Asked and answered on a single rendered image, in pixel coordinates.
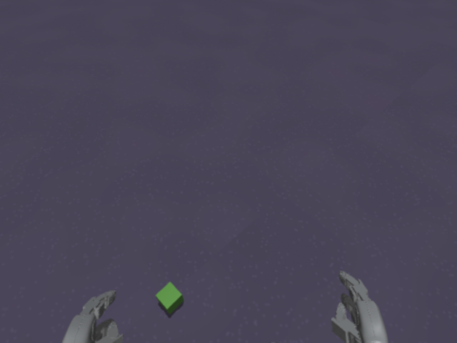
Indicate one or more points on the cube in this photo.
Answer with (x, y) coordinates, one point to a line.
(169, 297)

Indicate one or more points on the left robot hand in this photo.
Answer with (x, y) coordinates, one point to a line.
(82, 328)

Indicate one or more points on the right robot hand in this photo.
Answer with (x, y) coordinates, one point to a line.
(365, 314)

